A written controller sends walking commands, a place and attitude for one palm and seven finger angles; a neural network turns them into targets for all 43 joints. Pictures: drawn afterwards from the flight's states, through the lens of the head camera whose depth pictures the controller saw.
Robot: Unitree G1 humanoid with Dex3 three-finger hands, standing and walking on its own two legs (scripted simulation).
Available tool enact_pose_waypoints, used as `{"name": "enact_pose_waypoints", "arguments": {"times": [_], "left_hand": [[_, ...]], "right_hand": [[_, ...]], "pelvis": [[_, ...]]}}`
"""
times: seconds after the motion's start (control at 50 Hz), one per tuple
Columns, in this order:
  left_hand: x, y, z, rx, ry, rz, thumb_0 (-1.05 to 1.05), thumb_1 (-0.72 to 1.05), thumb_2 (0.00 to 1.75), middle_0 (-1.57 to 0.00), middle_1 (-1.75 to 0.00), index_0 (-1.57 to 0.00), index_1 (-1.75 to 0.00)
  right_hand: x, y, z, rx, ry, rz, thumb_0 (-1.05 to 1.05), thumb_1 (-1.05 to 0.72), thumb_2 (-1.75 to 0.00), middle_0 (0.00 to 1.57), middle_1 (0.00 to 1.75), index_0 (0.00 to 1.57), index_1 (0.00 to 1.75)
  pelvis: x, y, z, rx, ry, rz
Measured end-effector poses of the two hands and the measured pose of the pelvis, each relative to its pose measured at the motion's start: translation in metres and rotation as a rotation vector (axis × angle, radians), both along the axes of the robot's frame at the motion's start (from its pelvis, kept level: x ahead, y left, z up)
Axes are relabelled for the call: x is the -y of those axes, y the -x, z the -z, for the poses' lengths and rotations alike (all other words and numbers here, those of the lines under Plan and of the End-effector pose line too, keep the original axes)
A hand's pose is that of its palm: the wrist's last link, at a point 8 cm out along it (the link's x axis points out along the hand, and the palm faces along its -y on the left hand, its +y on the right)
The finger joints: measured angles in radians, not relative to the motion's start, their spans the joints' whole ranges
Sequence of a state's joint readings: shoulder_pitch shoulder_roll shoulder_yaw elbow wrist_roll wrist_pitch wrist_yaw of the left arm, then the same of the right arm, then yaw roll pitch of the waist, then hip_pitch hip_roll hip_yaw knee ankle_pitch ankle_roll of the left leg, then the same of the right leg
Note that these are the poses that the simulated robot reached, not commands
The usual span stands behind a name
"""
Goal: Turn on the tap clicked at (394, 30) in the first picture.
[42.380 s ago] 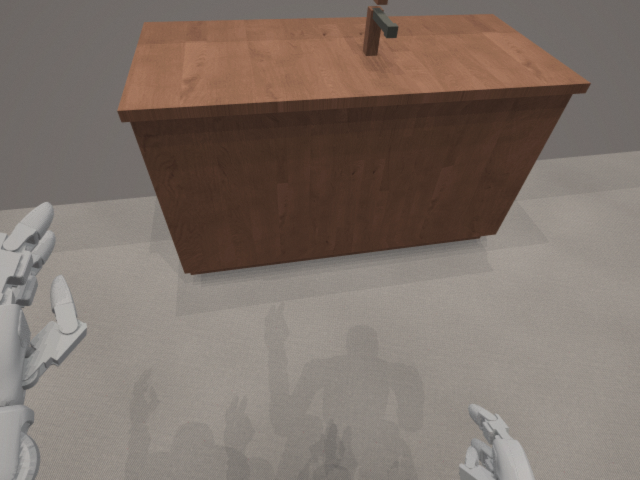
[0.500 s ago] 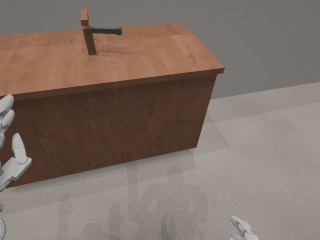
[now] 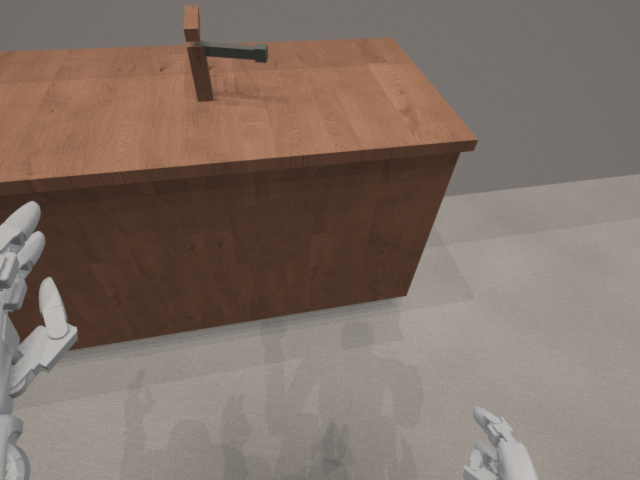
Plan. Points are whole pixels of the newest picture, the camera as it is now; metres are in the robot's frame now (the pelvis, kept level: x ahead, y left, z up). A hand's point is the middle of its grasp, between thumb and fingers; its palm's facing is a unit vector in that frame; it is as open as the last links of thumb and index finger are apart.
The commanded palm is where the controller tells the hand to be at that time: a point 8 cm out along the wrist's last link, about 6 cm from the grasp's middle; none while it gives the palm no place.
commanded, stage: stop stepping back and stand still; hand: left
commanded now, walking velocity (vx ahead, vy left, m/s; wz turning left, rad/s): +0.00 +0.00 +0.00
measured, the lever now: (261, 53) +0.91 +0.18 +0.12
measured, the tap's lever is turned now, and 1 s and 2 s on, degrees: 74 74 74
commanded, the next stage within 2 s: stand and check the lever's angle in 0.34 s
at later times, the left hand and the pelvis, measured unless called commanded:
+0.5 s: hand (73, 312) +0.22 +0.24 +0.17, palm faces +0.39 -0.86 -0.33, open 7.4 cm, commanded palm +0.17 +0.28 +0.18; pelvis +0.01 +0.00 +0.01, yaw -1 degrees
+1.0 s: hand (79, 319) +0.22 +0.24 +0.16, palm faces +0.38 -0.86 -0.35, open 7.4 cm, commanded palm +0.17 +0.28 +0.18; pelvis +0.00 +0.00 +0.01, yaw -1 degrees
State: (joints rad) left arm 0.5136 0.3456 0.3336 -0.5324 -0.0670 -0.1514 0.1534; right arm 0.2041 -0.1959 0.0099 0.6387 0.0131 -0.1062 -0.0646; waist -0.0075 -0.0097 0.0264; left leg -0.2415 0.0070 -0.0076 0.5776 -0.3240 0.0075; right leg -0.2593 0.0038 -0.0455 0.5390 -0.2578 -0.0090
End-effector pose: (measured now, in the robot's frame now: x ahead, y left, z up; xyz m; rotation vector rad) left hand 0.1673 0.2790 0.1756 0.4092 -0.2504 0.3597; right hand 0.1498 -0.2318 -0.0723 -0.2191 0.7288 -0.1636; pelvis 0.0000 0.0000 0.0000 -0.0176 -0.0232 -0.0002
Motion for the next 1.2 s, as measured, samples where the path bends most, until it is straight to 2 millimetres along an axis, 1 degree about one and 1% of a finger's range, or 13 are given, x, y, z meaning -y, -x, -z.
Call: {"name": "enact_pose_waypoints", "arguments": {"times": [0.14, 0.22, 0.28, 0.4, 0.64, 0.76, 0.9, 1.2], "left_hand": [[-0.010, -0.012, -0.001, -0.009, 0.004, -0.028, 0.02, 0.89, 0.89, -0.21, -0.30, -0.21, -0.30], [-0.008, -0.018, -0.003, 0.001, 0.015, -0.016, 0.02, 0.89, 0.89, -0.20, -0.30, -0.21, -0.30], [-0.005, -0.019, -0.003, -0.001, 0.019, -0.002, 0.02, 0.89, 0.89, -0.20, -0.30, -0.21, -0.30], [-0.004, -0.018, -0.004, -0.007, 0.015, 0.002, 0.02, 0.89, 0.89, -0.21, -0.30, -0.21, -0.30], [0.000, -0.017, 0.000, -0.037, 0.019, -0.007, 0.02, 0.89, 0.89, -0.20, -0.30, -0.21, -0.30], [0.003, -0.016, -0.002, -0.040, 0.005, 0.004, 0.02, 0.89, 0.89, -0.20, -0.30, -0.21, -0.30], [0.003, -0.013, -0.001, -0.050, 0.002, -0.005, 0.02, 0.89, 0.89, -0.21, -0.30, -0.21, -0.30], [0.001, -0.013, -0.002, -0.044, 0.013, -0.015, 0.02, 0.89, 0.89, -0.21, -0.30, -0.21, -0.30]], "right_hand": [[-0.014, -0.027, -0.012, 0.051, -0.008, -0.029, 0.02, -0.90, -0.90, 0.20, 0.30, 0.20, 0.30], [-0.018, -0.038, -0.018, 0.079, -0.017, -0.043, 0.01, -0.90, -0.90, 0.20, 0.30, 0.20, 0.30], [-0.019, -0.042, -0.021, 0.090, -0.019, -0.042, 0.01, -0.90, -0.90, 0.20, 0.30, 0.20, 0.30], [-0.014, -0.038, -0.021, 0.076, -0.012, -0.031, 0.01, -0.90, -0.90, 0.20, 0.30, 0.20, 0.30], [0.000, -0.012, -0.009, 0.005, 0.001, 0.003, 0.01, -0.90, -0.90, 0.20, 0.30, 0.20, 0.30], [0.003, -0.006, -0.007, 0.000, -0.003, 0.016, 0.02, -0.90, -0.90, 0.20, 0.30, 0.20, 0.30], [0.002, -0.007, -0.006, 0.007, -0.008, 0.013, 0.02, -0.90, -0.90, 0.20, 0.30, 0.20, 0.30], [-0.003, -0.020, -0.012, 0.037, -0.009, -0.011, 0.01, -0.90, -0.90, 0.20, 0.30, 0.20, 0.30]], "pelvis": [[-0.004, -0.006, -0.005, 0.003, -0.005, 0.008], [-0.005, -0.009, -0.007, 0.002, -0.002, 0.011], [-0.005, -0.011, -0.007, 0.000, -0.002, 0.013], [-0.004, -0.011, -0.008, 0.000, -0.004, 0.015], [-0.002, -0.007, -0.010, -0.006, -0.003, 0.016], [-0.001, -0.005, -0.010, -0.005, -0.005, 0.016], [-0.001, -0.004, -0.010, -0.009, -0.004, 0.017], [-0.001, -0.005, -0.010, -0.008, -0.004, 0.014]]}}
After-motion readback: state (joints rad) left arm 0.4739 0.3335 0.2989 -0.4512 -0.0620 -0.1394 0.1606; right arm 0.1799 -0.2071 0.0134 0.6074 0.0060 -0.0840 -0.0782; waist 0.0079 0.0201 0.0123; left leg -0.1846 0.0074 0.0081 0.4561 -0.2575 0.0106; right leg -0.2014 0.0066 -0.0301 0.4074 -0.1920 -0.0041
